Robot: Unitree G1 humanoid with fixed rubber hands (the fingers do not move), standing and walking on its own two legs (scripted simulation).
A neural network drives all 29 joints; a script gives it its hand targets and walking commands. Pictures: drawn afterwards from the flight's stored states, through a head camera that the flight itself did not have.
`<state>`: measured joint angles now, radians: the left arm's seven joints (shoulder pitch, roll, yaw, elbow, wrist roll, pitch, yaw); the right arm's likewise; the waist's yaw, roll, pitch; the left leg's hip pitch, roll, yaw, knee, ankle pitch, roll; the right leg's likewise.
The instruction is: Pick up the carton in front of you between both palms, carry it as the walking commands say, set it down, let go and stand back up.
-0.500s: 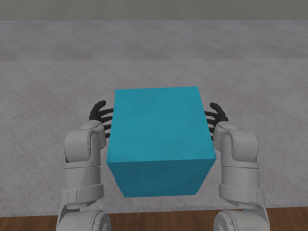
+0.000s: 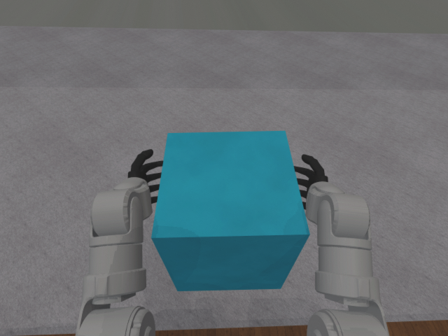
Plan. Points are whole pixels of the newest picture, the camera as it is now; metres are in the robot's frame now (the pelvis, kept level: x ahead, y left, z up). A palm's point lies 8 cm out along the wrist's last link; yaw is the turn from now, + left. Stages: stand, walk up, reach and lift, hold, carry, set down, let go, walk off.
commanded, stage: carry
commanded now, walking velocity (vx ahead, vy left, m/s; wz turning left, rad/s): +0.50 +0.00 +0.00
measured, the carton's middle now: (227, 216) +0.33 +0.00 +0.04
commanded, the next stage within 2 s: none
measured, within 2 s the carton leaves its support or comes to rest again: neither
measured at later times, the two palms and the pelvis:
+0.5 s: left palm (161, 126) +0.53 +0.15 +0.09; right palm (289, 122) +0.56 -0.15 +0.09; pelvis +0.22 -0.03 -0.01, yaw +2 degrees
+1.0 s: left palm (165, 88) +0.87 +0.20 -0.01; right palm (254, 90) +0.86 -0.10 -0.01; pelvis +0.54 +0.04 -0.10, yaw +2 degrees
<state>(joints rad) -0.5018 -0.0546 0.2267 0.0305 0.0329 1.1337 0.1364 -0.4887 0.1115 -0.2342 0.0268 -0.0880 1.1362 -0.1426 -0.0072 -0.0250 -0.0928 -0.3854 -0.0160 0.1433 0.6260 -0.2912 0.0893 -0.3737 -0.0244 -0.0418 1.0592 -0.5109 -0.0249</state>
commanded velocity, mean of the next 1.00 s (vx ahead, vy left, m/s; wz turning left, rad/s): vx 0.50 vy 0.00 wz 0.00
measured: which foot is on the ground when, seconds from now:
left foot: down 0.00-0.38, up 0.40-0.84, down 0.86-1.00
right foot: up 0.00-0.34, down 0.36-0.86, up 0.88-1.00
